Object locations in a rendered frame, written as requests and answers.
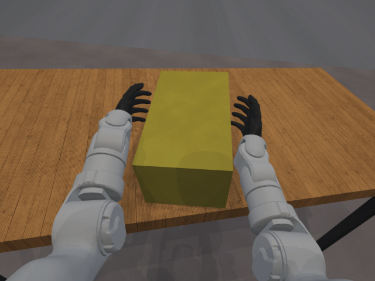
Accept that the robot right forearm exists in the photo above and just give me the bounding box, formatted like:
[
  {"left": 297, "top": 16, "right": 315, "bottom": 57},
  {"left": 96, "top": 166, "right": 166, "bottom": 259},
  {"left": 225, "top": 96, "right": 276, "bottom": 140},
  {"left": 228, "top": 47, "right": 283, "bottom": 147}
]
[{"left": 233, "top": 135, "right": 326, "bottom": 268}]

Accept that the left robot hand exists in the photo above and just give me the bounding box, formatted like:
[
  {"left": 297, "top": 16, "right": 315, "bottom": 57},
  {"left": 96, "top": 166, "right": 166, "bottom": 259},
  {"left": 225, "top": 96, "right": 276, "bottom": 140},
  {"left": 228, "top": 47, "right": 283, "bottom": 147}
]
[{"left": 115, "top": 83, "right": 152, "bottom": 122}]

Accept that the right robot upper arm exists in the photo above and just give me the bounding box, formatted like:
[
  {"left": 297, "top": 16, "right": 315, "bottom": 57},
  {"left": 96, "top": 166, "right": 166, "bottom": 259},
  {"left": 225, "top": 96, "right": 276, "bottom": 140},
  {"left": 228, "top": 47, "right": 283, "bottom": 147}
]
[{"left": 252, "top": 230, "right": 352, "bottom": 281}]

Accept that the right robot hand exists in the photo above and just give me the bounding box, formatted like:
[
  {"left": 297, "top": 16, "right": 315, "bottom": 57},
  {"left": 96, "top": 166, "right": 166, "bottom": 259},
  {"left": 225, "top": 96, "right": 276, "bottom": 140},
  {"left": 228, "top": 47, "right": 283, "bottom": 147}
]
[{"left": 231, "top": 95, "right": 262, "bottom": 137}]

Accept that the carton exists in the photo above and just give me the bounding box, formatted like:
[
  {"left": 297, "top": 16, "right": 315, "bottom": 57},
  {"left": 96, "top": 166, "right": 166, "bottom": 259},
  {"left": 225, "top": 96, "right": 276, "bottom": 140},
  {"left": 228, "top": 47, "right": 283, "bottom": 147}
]
[{"left": 132, "top": 71, "right": 233, "bottom": 208}]

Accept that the robot left forearm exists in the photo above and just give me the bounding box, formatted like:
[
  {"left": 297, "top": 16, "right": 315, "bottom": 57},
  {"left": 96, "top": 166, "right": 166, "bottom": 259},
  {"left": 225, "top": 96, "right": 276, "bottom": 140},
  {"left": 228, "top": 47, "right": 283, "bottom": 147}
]
[{"left": 52, "top": 109, "right": 132, "bottom": 246}]

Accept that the left robot upper arm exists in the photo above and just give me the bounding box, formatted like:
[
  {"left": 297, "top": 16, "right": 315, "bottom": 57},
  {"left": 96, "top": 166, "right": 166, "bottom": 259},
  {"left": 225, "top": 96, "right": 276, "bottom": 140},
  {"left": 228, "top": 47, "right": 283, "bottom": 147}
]
[{"left": 6, "top": 200, "right": 126, "bottom": 281}]

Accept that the table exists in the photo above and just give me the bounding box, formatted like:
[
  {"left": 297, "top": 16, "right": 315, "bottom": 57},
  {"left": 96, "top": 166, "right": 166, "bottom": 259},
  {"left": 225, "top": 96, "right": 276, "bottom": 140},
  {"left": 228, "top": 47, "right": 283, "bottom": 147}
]
[{"left": 0, "top": 68, "right": 375, "bottom": 281}]

